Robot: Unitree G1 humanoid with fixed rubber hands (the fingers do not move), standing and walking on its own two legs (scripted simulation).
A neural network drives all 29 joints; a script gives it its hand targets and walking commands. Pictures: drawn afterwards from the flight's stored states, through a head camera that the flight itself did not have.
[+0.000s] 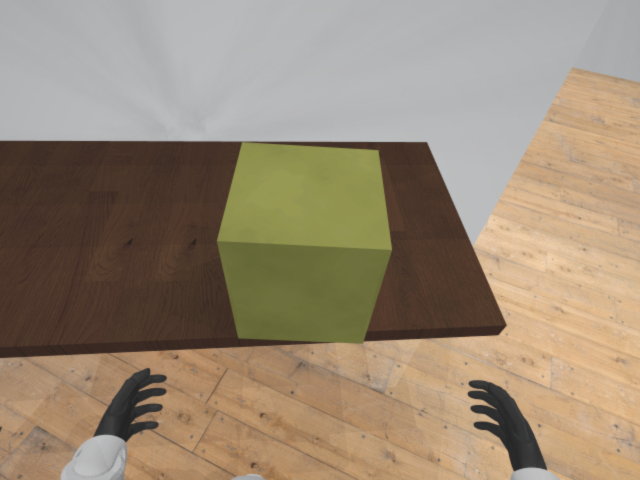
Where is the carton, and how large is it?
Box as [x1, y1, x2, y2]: [217, 142, 391, 343]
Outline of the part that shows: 242,142 217,238 218,248 238,337 362,343 391,251 378,150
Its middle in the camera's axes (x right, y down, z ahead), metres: -0.02 +0.02 +0.62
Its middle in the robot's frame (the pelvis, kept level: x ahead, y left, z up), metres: +0.46 +0.05 -0.01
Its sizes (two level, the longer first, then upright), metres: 0.210 0.200 0.250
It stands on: a table, 0.62 m high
